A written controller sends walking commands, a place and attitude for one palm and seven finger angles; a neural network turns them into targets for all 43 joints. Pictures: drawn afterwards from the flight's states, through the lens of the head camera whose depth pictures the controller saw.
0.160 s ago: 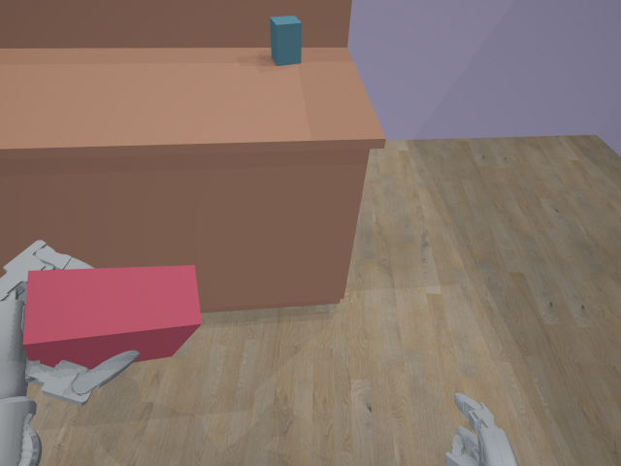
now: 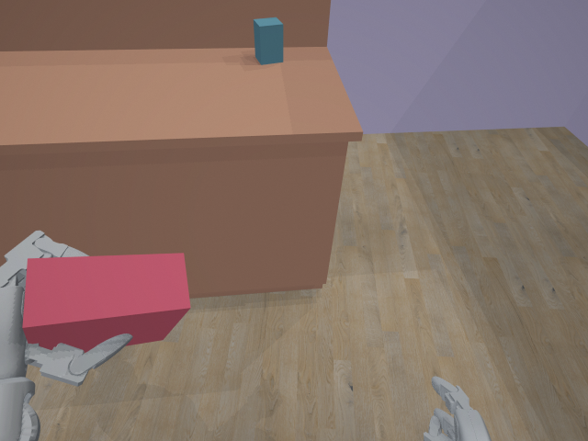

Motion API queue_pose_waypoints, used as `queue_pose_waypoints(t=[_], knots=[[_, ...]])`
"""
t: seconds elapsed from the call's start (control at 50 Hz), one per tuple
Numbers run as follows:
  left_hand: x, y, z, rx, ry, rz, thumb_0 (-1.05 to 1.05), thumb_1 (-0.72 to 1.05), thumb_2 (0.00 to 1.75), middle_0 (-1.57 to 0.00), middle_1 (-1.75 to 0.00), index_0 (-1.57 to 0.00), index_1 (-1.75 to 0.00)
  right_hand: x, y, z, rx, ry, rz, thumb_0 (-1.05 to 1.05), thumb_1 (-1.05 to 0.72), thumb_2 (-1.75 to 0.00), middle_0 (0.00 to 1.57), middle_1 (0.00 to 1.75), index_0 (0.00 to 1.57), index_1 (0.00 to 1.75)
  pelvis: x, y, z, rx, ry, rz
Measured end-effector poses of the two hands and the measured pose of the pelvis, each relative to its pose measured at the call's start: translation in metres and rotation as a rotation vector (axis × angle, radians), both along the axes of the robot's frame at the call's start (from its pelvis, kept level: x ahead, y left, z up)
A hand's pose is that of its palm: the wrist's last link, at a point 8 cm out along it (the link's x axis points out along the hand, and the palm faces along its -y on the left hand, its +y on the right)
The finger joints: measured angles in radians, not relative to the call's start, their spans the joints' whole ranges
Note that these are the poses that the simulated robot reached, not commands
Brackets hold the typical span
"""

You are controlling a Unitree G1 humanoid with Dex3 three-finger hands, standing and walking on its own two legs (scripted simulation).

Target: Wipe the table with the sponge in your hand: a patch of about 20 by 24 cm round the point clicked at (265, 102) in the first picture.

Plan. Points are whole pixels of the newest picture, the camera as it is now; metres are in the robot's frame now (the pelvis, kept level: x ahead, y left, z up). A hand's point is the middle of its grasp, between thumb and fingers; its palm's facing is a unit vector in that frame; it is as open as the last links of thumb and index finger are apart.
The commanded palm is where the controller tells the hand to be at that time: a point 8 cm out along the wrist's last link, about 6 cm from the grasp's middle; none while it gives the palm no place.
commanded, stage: stand and wait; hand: left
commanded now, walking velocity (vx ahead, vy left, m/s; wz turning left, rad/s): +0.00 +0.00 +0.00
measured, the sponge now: (131, 304) +0.23 +0.20 +0.13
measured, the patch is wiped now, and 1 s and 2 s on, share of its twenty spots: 0.00 0.00 0.00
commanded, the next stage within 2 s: look at it before walking up in 0.10 s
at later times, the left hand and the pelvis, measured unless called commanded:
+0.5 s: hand (84, 311) +0.21 +0.23 +0.15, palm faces +0.39 -0.84 -0.39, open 10.3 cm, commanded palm +0.16 +0.27 +0.18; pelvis -0.01 -0.01 +0.00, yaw -2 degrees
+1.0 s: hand (119, 292) +0.23 +0.21 +0.15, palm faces +0.28 -0.86 -0.43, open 10.3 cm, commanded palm +0.18 +0.25 +0.18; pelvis -0.01 +0.00 -0.01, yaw -8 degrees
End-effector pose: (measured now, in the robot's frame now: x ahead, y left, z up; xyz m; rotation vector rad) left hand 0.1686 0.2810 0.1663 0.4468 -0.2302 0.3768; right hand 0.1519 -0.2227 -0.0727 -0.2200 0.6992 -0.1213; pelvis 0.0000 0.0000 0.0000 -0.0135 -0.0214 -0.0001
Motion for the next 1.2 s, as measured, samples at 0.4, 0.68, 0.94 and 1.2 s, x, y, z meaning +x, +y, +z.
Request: queue_pose_waypoints(t=[0.4,0.68,0.94,1.2], knots=[[-0.004,-0.008,0.001,0.010,0.008,-0.009,0.00,-0.50,0.99,-0.71,-1.35,-0.71,-1.35,-0.013,-0.013,-0.003,-0.003,0.008,-0.024,0.01,-0.90,-0.90,0.20,0.30,0.20,0.30,-0.005,-0.005,0.000,0.001,-0.002,-0.007],[0.016,-0.024,-0.003,0.009,-0.013,-0.063,0.00,-0.50,0.99,-0.71,-1.35,-0.71,-1.35,-0.016,-0.020,-0.006,0.015,-0.020,-0.066,0.01,-0.90,-0.90,0.20,0.30,0.20,0.30,-0.012,-0.010,-0.009,0.022,0.016,-0.087],[0.028,-0.034,0.000,0.048,-0.022,-0.159,0.00,-0.50,0.99,-0.71,-1.35,-0.71,-1.35,-0.049,-0.038,-0.016,-0.004,0.033,-0.172,0.01,-0.90,-0.90,0.20,0.30,0.20,0.30,-0.014,-0.005,-0.013,0.032,0.028,-0.131],[0.022,-0.064,-0.002,0.050,-0.053,-0.141,0.00,-0.50,1.00,-0.71,-1.35,-0.71,-1.35,-0.055,-0.040,-0.039,0.079,-0.015,-0.157,0.01,-0.90,-0.90,0.20,0.30,0.20,0.30,-0.020,-0.027,-0.027,0.042,-0.021,-0.177]])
